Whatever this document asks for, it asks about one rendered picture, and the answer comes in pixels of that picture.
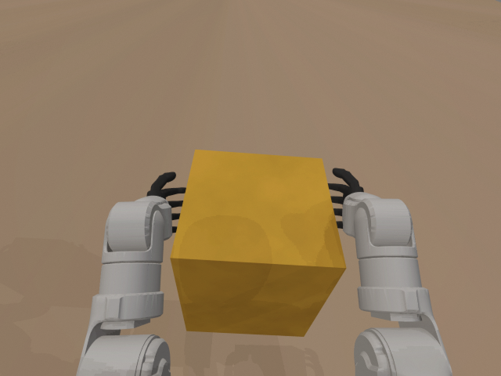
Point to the robot right hand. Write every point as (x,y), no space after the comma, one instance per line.
(353,187)

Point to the right robot forearm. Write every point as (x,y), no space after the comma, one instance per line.
(385,243)

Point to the robot left upper arm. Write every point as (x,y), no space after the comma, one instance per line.
(127,355)

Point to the left robot forearm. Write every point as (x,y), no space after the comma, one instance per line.
(129,291)

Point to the carton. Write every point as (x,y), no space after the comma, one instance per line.
(257,248)

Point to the robot left hand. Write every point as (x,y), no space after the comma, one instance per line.
(156,190)

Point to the robot right upper arm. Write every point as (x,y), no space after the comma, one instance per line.
(399,351)

